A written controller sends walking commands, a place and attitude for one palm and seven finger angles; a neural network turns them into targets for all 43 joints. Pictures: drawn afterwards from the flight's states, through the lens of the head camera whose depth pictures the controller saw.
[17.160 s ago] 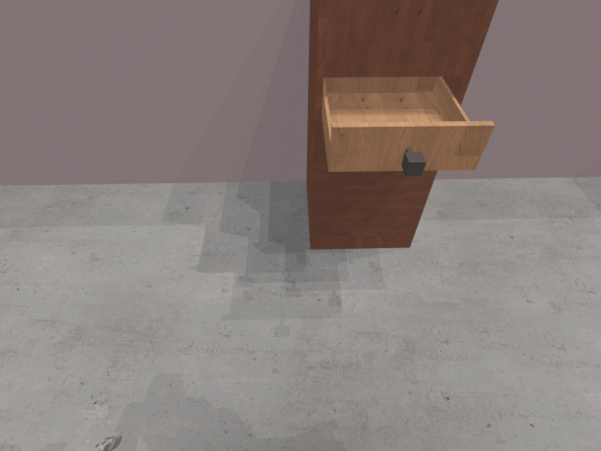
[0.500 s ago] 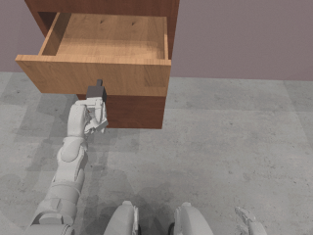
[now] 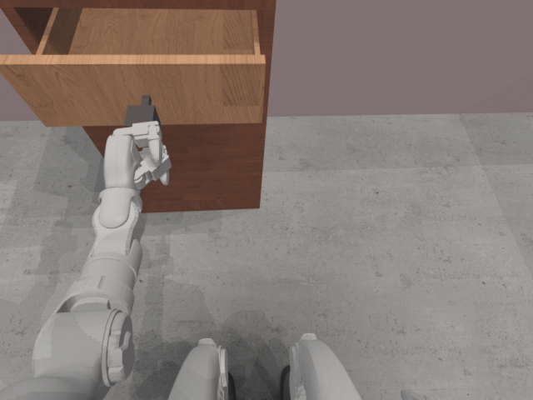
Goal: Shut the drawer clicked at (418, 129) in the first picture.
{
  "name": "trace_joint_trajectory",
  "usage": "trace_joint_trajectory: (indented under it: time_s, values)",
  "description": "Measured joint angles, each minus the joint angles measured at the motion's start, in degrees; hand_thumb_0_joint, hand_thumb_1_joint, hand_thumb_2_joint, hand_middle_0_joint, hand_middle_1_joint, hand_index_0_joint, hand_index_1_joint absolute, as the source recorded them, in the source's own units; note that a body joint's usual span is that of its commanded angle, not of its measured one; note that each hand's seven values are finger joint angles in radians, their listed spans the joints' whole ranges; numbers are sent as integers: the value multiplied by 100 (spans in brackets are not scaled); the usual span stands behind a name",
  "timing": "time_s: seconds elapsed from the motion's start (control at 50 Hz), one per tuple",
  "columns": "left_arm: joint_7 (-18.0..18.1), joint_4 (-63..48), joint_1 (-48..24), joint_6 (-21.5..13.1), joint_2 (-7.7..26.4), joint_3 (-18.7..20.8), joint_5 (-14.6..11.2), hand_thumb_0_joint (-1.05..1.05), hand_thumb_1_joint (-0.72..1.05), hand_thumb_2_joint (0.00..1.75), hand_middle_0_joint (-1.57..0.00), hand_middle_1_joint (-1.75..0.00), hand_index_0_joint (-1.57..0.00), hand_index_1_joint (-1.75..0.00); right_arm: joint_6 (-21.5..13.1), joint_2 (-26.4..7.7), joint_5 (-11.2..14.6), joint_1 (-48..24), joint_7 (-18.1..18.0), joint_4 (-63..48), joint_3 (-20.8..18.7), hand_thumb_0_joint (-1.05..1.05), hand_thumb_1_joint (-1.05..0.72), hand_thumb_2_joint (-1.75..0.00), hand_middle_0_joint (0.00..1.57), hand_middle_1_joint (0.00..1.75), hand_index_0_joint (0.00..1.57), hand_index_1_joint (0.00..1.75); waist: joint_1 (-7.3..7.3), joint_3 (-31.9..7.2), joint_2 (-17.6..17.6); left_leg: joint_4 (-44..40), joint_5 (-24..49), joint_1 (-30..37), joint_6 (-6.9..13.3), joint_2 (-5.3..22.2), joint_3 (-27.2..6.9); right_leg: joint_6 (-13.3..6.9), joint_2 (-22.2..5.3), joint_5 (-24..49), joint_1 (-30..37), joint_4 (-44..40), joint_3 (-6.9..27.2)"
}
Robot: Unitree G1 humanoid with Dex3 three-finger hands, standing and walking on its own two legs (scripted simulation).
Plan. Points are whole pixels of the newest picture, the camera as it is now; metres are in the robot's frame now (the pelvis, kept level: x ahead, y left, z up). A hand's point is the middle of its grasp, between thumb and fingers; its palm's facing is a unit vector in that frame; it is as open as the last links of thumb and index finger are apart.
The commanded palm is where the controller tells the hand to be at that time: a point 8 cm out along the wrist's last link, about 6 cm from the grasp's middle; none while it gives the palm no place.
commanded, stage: push the drawer shut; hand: left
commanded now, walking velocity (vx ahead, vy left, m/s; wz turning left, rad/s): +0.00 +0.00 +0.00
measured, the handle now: (144, 114) +0.55 +0.17 +0.04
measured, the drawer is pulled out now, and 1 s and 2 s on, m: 0.12 0.01 0.00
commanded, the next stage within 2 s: pull the fist back off the drawer in 1.38 s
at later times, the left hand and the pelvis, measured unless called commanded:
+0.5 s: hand (168, 129) +0.52 +0.14 +0.04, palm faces +0.02 -1.00 -0.04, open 3.1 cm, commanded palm +0.51 +0.18 +0.04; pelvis +0.00 -0.01 -0.01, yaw +0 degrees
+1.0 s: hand (170, 100) +0.58 +0.14 +0.04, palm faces +0.02 -1.00 -0.03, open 3.3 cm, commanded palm +0.57 +0.16 +0.04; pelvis +0.00 +0.00 -0.02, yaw -2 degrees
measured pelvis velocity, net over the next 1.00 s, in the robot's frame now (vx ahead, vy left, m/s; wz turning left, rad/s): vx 0.00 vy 0.00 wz -0.03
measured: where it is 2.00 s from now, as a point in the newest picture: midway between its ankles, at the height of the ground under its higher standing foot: outside the picture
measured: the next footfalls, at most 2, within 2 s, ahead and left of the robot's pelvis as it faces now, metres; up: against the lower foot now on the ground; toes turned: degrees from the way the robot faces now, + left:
none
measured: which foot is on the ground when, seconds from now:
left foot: down 0.00-1.00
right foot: down 0.00-1.00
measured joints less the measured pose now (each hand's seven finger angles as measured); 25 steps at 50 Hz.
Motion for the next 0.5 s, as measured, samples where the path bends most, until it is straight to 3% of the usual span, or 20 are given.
trace_joint_trajectory:
  time_s: [0.32, 0.5]
  values:
    - [-83, 703, -745, -44, 379, 303, 109, 1, 86, 96, -140, -160, -140, -160, 187, -26, -69, 37, 38, -6, 18, 1, -91, -90, 20, 30, 20, 30, -174, 30, 29, 83, -18, -247, -45, 44, -74, -48, 48, -9, -219, 40, -67]
    - [-170, 1126, -1334, 66, 780, 510, 261, 0, 85, 96, -141, -160, -140, -160, 204, -38, -108, 34, 33, -57, 100, 1, -91, -90, 20, 30, 20, 30, -354, 64, 33, 241, -47, -533, -64, 86, -148, -79, 87, -16, -465, 136, -138]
